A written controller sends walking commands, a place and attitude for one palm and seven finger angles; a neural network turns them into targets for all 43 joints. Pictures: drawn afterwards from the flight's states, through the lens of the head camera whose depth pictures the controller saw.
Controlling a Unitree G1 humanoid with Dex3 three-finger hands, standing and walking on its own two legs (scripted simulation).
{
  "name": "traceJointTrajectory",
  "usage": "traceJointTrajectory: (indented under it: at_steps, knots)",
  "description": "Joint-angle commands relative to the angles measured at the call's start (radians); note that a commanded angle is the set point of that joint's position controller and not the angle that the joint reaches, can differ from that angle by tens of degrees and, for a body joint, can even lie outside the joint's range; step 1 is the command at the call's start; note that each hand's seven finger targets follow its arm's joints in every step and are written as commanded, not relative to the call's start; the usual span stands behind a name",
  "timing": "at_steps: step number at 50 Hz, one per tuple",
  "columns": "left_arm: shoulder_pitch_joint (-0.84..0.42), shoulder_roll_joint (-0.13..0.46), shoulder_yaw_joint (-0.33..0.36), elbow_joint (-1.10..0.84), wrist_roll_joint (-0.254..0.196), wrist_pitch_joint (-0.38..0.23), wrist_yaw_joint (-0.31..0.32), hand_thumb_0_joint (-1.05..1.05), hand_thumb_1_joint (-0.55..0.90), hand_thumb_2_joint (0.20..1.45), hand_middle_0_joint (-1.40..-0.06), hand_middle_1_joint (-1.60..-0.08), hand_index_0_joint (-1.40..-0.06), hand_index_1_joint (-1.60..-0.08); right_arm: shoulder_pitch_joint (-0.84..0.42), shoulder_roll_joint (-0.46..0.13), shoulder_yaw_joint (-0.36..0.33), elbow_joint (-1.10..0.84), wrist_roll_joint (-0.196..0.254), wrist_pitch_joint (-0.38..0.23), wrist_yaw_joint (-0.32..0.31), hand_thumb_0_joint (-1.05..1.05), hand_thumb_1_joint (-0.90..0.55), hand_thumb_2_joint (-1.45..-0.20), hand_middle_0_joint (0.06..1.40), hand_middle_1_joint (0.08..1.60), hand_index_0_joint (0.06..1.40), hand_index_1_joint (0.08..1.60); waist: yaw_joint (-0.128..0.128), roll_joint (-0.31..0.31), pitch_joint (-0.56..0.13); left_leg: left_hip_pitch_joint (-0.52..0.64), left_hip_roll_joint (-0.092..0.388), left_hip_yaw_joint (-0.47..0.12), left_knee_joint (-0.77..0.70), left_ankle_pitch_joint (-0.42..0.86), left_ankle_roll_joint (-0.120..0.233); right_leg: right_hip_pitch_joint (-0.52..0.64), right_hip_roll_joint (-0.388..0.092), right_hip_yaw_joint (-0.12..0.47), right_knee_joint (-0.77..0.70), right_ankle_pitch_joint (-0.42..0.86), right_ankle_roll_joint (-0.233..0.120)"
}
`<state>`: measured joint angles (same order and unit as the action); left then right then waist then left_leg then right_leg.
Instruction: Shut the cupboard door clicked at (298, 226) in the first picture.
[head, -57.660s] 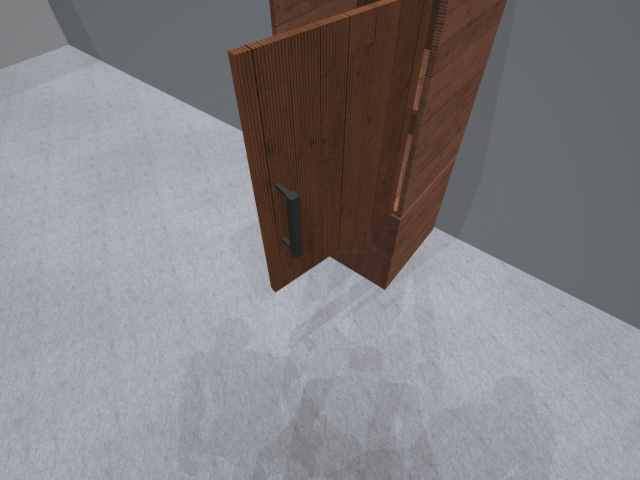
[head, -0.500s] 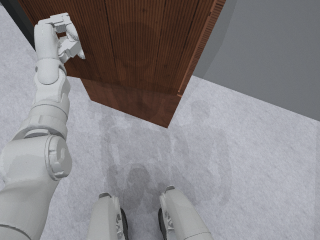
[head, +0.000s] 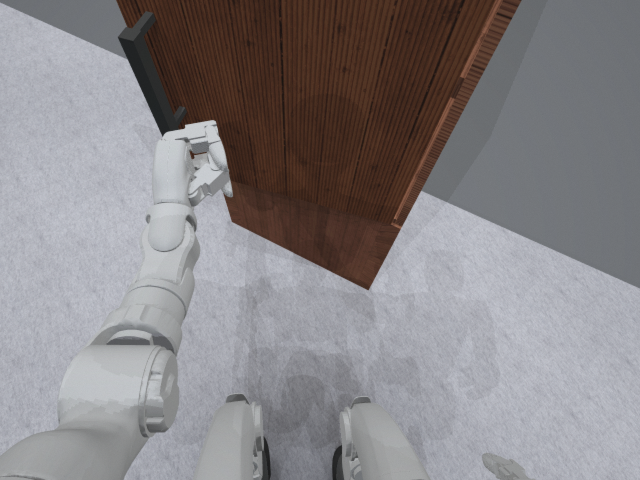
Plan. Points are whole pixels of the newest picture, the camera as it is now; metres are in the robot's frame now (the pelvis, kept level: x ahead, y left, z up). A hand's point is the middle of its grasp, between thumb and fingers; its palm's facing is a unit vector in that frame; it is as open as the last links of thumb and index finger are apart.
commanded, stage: draw the hand back to the body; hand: left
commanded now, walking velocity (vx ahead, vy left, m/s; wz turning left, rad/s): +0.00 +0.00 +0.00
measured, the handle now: (159, 81) +0.65 +0.19 +0.04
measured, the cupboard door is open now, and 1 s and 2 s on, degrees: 12 12 12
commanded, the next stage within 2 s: step back with the hand held close in 1.64 s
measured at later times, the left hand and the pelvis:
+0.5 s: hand (141, 193) +0.39 +0.15 +0.14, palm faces -0.01 -1.00 -0.05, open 3.1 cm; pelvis +0.02 +0.00 +0.07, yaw +0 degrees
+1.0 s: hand out of the picture +0.29 +0.23 +0.23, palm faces +0.30 -0.90 -0.31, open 4.2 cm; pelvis +0.05 +0.01 +0.13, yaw +1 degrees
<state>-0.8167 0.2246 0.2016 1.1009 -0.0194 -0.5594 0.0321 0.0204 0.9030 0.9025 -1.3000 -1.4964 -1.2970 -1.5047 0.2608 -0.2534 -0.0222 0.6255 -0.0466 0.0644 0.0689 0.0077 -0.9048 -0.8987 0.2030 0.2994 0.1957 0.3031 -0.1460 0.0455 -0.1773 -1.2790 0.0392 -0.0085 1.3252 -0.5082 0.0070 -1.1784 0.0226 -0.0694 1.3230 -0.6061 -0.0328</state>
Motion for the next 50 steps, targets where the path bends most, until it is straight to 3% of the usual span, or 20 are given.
traceJointTrajectory:
  at_steps: [1, 3, 5, 8, 9, 13, 16, 20, 22, 23, 25, 28, 29, 30, 31, 35, 39, 43, 47, 50]
  knots:
    - [-0.495, 0.157, 0.026, -0.162, -0.008, -0.071, 0.012, 0.000, 0.900, 0.900, -1.300, -1.500, -1.300, -1.500, 0.172, -0.148, -0.046, -0.032, -0.006, -0.011, -0.021, 0.000, -0.900, -0.900, 0.200, 0.300, 0.200, 0.300, -0.070, 0.015, -0.462, 0.381, -0.033, -0.035, -0.091, 0.226, 0.025, 0.150, 0.019, 0.069, -0.205, 0.346, 0.020]
    - [-0.505, 0.149, 0.019, -0.136, -0.008, -0.073, 0.005, 0.000, 0.900, 0.900, -1.300, -1.500, -1.300, -1.500, 0.169, -0.148, -0.044, -0.031, -0.007, -0.016, -0.022, 0.000, -0.900, -0.900, 0.200, 0.300, 0.200, 0.300, -0.076, 0.017, -0.473, 0.378, -0.033, -0.036, -0.084, 0.223, 0.026, 0.133, 0.019, 0.069, -0.198, 0.339, 0.020]
    - [-0.417, 0.247, 0.103, -0.198, -0.021, -0.066, -0.004, 0.000, 0.900, 0.900, -1.300, -1.500, -1.300, -1.500, 0.166, -0.155, -0.042, -0.062, 0.000, -0.010, -0.021, 0.000, -0.900, -0.900, 0.200, 0.300, 0.200, 0.300, -0.007, 0.048, -0.551, 0.414, -0.034, -0.026, -0.116, 0.250, 0.020, 0.229, 0.019, 0.077, -0.205, 0.364, 0.014]
    - [-0.265, 0.226, 0.087, -0.366, -0.050, -0.038, -0.043, 0.000, 0.900, 0.900, -1.300, -1.500, -1.300, -1.500, 0.157, -0.141, -0.043, -0.112, 0.022, -0.001, -0.021, 0.000, -0.900, -0.900, 0.200, 0.300, 0.200, 0.300, 0.049, 0.079, -0.655, 0.545, -0.034, -0.019, -0.175, 0.358, 0.014, 0.347, 0.021, 0.071, -0.226, 0.480, 0.012]
    - [-0.188, 0.222, 0.090, -0.409, -0.067, -0.013, -0.054, 0.000, 0.900, 0.900, -1.300, -1.500, -1.300, -1.500, 0.157, -0.140, -0.044, -0.125, 0.032, 0.003, -0.022, 0.000, -0.900, -0.900, 0.200, 0.300, 0.200, 0.300, 0.057, 0.037, -0.646, 0.556, -0.033, -0.013, -0.198, 0.367, 0.015, 0.395, 0.024, 0.070, -0.252, 0.506, 0.016]
    - [-0.008, 0.176, 0.040, -0.614, -0.127, 0.065, -0.087, 0.000, 0.900, 0.900, -1.300, -1.500, -1.300, -1.500, 0.143, -0.128, -0.039, -0.162, 0.066, -0.004, -0.045, 0.000, -0.900, -0.900, 0.200, 0.300, 0.200, 0.300, 0.066, -0.059, -0.519, 0.552, -0.036, 0.011, -0.294, 0.325, 0.027, 0.524, 0.025, 0.077, -0.359, 0.540, 0.030]
    - [0.021, 0.136, -0.008, -0.680, -0.151, 0.084, -0.093, 0.000, 0.900, 0.900, -1.300, -1.500, -1.300, -1.500, 0.124, -0.126, -0.036, -0.149, 0.077, -0.025, -0.067, 0.000, -0.900, -0.900, 0.200, 0.300, 0.200, 0.300, 0.040, -0.110, -0.365, 0.567, -0.034, 0.012, -0.351, 0.234, 0.034, 0.515, 0.022, 0.076, -0.440, 0.435, 0.039]
    - [0.125, 0.136, -0.024, -0.704, -0.160, 0.074, -0.110, 0.000, 0.900, 0.900, -1.300, -1.500, -1.300, -1.500, 0.093, -0.126, -0.030, -0.135, 0.081, -0.060, -0.086, 0.000, -0.900, -0.900, 0.200, 0.300, 0.200, 0.300, 0.052, -0.082, -0.266, 0.641, -0.034, 0.009, -0.412, 0.202, 0.031, 0.515, 0.017, 0.072, -0.501, 0.364, 0.033]
    - [0.182, 0.122, -0.053, -0.762, -0.164, 0.080, -0.133, 0.000, 0.900, 0.900, -1.300, -1.500, -1.300, -1.500, 0.080, -0.127, -0.029, -0.149, 0.086, -0.072, -0.085, 0.000, -0.900, -0.900, 0.200, 0.300, 0.200, 0.300, 0.068, 0.028, -0.261, 0.733, -0.037, 0.006, -0.446, 0.244, 0.027, 0.521, 0.018, 0.055, -0.509, 0.395, 0.020]
    - [0.240, 0.144, -0.031, -0.782, -0.168, 0.088, -0.141, 0.000, 0.900, 0.900, -1.300, -1.500, -1.300, -1.500, 0.065, -0.126, -0.029, -0.150, 0.088, -0.076, -0.086, 0.000, -0.900, -0.900, 0.200, 0.300, 0.200, 0.300, 0.086, 0.040, -0.275, 0.774, -0.033, 0.003, -0.461, 0.278, 0.023, 0.534, 0.019, 0.048, -0.510, 0.424, 0.017]
    - [0.348, 0.123, -0.046, -0.818, -0.189, 0.117, -0.161, 0.000, 0.900, 0.900, -1.245, -1.440, -1.245, -1.440, 0.040, -0.122, -0.022, -0.176, 0.093, -0.082, -0.085, 0.000, -0.900, -0.900, 0.200, 0.300, 0.200, 0.300, 0.100, 0.002, -0.236, 0.791, -0.032, 0.003, -0.499, 0.293, 0.023, 0.573, 0.019, 0.039, -0.534, 0.441, 0.020]
    - [0.447, 0.153, -0.021, -0.919, -0.213, 0.154, -0.178, 0.000, 0.900, 0.900, -1.163, -1.350, -1.163, -1.350, -0.003, -0.120, -0.016, -0.209, 0.101, -0.094, -0.088, 0.000, -0.900, -0.900, 0.200, 0.300, 0.200, 0.300, 0.119, 0.005, -0.206, 0.819, -0.033, 0.005, -0.536, 0.320, 0.025, 0.633, 0.017, 0.035, -0.556, 0.475, 0.019]
    - [0.480, 0.206, -0.064, -0.979, -0.098, 0.213, -0.098, 0.000, 0.900, 0.900, -1.135, -1.320, -1.135, -1.320, -0.051, -0.091, -0.022, -0.230, 0.100, -0.051, -0.112, 0.000, -0.900, -0.900, 0.200, 0.300, 0.200, 0.300, 0.147, -0.020, -0.243, 0.885, -0.038, 0.020, -0.597, 0.330, 0.021, 0.700, -0.006, 0.087, -0.621, 0.477, 0.013]
    - [0.520, 0.177, -0.070, -1.019, -0.095, 0.258, -0.055, 0.000, 0.900, 0.900, -1.107, -1.290, -1.107, -1.290, -0.059, -0.085, -0.018, -0.254, 0.100, -0.036, -0.128, 0.000, -0.900, -0.900, 0.200, 0.300, 0.200, 0.300, 0.132, -0.046, -0.189, 0.886, -0.036, 0.024, -0.625, 0.318, 0.025, 0.725, -0.011, 0.083, -0.654, 0.470, 0.019]
    - [0.531, 0.177, -0.082, -1.059, -0.082, 0.291, -0.026, 0.000, 0.900, 0.900, -1.080, -1.260, -1.080, -1.260, -0.081, -0.086, -0.011, -0.259, 0.102, -0.027, -0.138, 0.000, -0.900, -0.900, 0.200, 0.300, 0.200, 0.300, 0.133, -0.013, -0.148, 0.903, -0.033, 0.024, -0.651, 0.306, 0.024, 0.735, -0.013, 0.082, -0.679, 0.453, 0.018]
    - [0.571, 0.210, -0.052, -1.152, -0.060, 0.372, 0.044, 0.000, 0.900, 0.900, -0.970, -1.140, -0.970, -1.140, -0.133, -0.079, 0.007, -0.253, 0.099, -0.025, -0.173, 0.000, -0.900, -0.900, 0.200, 0.300, 0.200, 0.300, 0.132, -0.048, -0.072, 0.996, -0.028, 0.022, -0.730, 0.316, 0.031, 0.805, -0.017, 0.071, -0.767, 0.461, 0.022]
    - [0.680, 0.202, -0.047, -1.251, -0.055, 0.422, 0.067, 0.000, 0.900, 0.900, -0.860, -1.020, -0.860, -1.020, -0.155, -0.071, 0.024, -0.244, 0.092, -0.056, -0.178, 0.000, -0.900, -0.900, 0.200, 0.300, 0.200, 0.300, 0.148, 0.016, -0.046, 1.106, -0.027, 0.018, -0.800, 0.394, 0.026, 0.889, -0.018, 0.052, -0.824, 0.524, 0.014]
    - [0.776, 0.194, -0.039, -1.329, -0.051, 0.454, 0.068, 0.000, 0.900, 0.900, -0.750, -0.900, -0.750, -0.900, -0.177, -0.069, 0.037, -0.235, 0.085, -0.085, -0.170, 0.000, -0.900, -0.900, 0.200, 0.300, 0.200, 0.300, 0.157, 0.001, 0.012, 1.162, -0.023, 0.016, -0.861, 0.436, 0.022, 0.937, -0.017, 0.043, -0.885, 0.549, 0.017]
    - [0.897, 0.235, 0.033, -1.391, -0.053, 0.471, 0.070, 0.000, 0.900, 0.900, -0.640, -0.780, -0.640, -0.780, -0.189, -0.073, 0.039, -0.222, 0.075, -0.105, -0.161, 0.000, -0.900, -0.900, 0.200, 0.300, 0.200, 0.300, 0.177, -0.032, 0.044, 1.178, -0.022, 0.020, -0.898, 0.467, 0.022, 0.991, -0.019, 0.042, -0.925, 0.579, 0.020]
    - [0.930, 0.257, 0.084, -1.471, -0.054, 0.472, 0.071, 0.000, 0.900, 0.900, -0.558, -0.690, -0.558, -0.690, -0.203, -0.064, 0.041, -0.217, 0.071, -0.115, -0.157, 0.000, -0.900, -0.900, 0.200, 0.300, 0.200, 0.300, 0.185, -0.001, 0.045, 1.198, -0.024, 0.028, -0.913, 0.479, 0.022, 1.013, -0.025, 0.043, -0.941, 0.588, 0.022]
